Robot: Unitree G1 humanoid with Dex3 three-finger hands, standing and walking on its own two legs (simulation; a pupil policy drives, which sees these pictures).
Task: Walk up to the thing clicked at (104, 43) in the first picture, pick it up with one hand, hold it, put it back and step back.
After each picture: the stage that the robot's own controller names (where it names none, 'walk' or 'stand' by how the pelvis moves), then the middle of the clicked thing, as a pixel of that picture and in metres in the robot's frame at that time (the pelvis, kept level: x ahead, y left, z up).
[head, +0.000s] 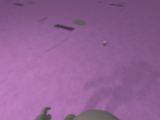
stand; (104, 43) +1.85 -0.37 -0.72
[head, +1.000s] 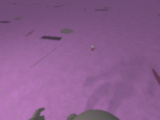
walk; (92, 48) +1.74 +0.07 -0.69
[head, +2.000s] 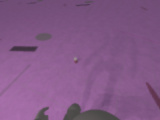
walk; (75, 60) +1.12 +0.37 -0.71
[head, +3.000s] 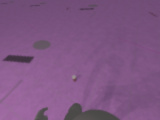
walk; (74, 78) +0.72 +0.31 -0.72
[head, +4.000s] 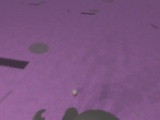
walk; (74, 93) +0.50 +0.19 -0.71
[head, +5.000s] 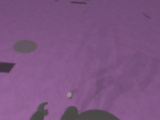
walk; (69, 95) +0.37 +0.22 -0.70
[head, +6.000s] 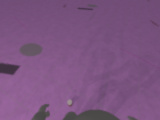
stand; (69, 103) +0.31 +0.21 -0.71
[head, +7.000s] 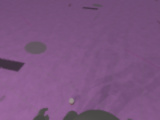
stand; (71, 101) +0.32 +0.19 -0.72
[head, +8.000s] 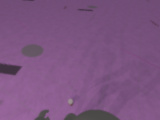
stand; (70, 102) +0.33 +0.21 -0.72
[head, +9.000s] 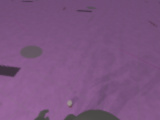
stand; (69, 104) +0.32 +0.22 -0.72
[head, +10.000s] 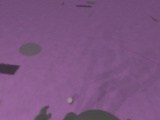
go down; (70, 101) +0.32 +0.22 -0.72
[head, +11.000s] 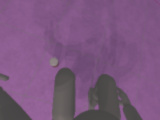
go down; (54, 62) +0.37 +0.28 -0.29
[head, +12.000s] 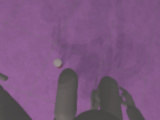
approach; (58, 63) +0.36 +0.29 -0.30
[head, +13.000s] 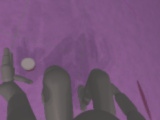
close in; (29, 65) +0.33 +0.32 -0.21
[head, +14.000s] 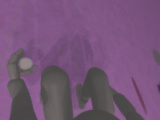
close; (26, 65) +0.34 +0.32 -0.21
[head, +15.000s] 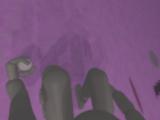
lift; (25, 66) +0.33 +0.32 -0.21
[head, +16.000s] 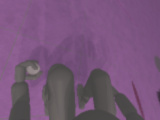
lift; (33, 69) +0.29 +0.30 -0.21
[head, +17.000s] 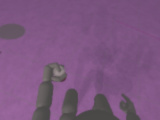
lift; (60, 74) +0.32 +0.20 +0.01
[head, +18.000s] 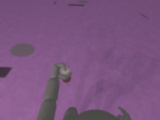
hold; (65, 74) +0.34 +0.17 +0.02
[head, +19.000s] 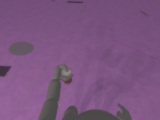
hold; (66, 76) +0.33 +0.17 -0.01
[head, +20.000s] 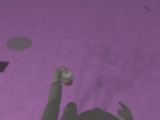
crouch; (67, 78) +0.32 +0.16 -0.04
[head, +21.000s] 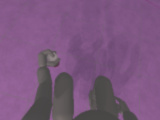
lower; (53, 60) +0.41 +0.25 -0.11
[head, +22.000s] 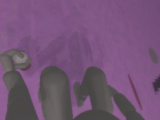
lower; (22, 61) +0.36 +0.32 -0.21
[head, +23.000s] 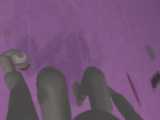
lower; (21, 61) +0.37 +0.32 -0.21
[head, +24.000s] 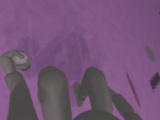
lower; (22, 62) +0.36 +0.32 -0.21
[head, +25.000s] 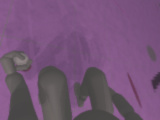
lower; (23, 63) +0.35 +0.32 -0.21
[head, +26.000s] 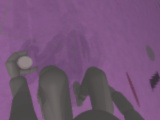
open; (25, 64) +0.34 +0.31 -0.21
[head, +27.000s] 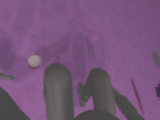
stand; (34, 62) +0.34 +0.29 -0.22
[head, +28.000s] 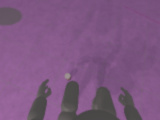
walk; (68, 77) +0.38 +0.23 -0.48
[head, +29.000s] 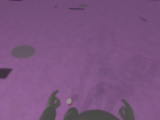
stand; (69, 102) +0.34 +0.21 -0.66
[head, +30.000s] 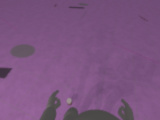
stand; (69, 101) +0.33 +0.21 -0.66
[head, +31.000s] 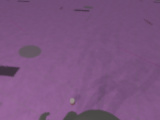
stand; (72, 101) +0.35 +0.19 -0.72
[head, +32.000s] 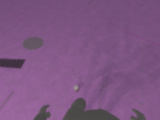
walk; (76, 88) +0.41 +0.22 -0.70
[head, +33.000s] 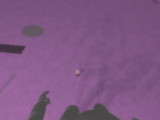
walk; (77, 73) +0.64 +0.15 -0.69
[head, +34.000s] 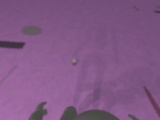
stand; (74, 62) +0.95 +0.25 -0.70
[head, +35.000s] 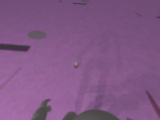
stand; (75, 65) +0.97 +0.23 -0.71
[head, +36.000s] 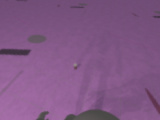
stand; (75, 66) +0.99 +0.26 -0.72
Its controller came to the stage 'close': yes
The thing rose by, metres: 0.70
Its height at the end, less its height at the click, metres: +0.00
